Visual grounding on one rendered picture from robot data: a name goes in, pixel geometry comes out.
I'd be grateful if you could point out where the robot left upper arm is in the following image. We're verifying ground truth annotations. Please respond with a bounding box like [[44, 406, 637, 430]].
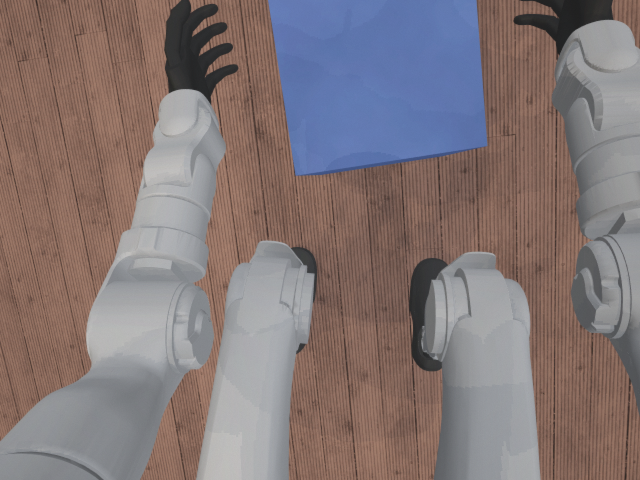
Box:
[[0, 281, 214, 480]]

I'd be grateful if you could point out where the left robot hand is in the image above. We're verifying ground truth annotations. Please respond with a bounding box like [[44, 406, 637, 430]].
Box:
[[164, 0, 238, 104]]

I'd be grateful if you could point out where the carton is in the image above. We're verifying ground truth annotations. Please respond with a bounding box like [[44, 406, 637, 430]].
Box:
[[268, 0, 487, 176]]

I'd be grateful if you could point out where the robot left forearm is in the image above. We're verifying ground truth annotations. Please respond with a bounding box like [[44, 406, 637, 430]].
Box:
[[86, 89, 226, 359]]

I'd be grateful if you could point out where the robot right upper arm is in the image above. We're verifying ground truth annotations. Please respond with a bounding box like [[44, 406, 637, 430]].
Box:
[[571, 233, 640, 415]]

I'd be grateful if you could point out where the robot right thigh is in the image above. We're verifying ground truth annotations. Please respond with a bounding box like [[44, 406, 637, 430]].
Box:
[[425, 268, 541, 480]]

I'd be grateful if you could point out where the robot right shin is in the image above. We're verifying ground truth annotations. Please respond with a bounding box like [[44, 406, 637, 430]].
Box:
[[421, 252, 530, 360]]

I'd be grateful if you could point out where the right robot hand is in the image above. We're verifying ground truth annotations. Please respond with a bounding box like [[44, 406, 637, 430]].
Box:
[[513, 0, 613, 55]]

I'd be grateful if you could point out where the robot right forearm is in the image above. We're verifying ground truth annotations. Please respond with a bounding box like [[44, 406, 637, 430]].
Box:
[[552, 20, 640, 241]]

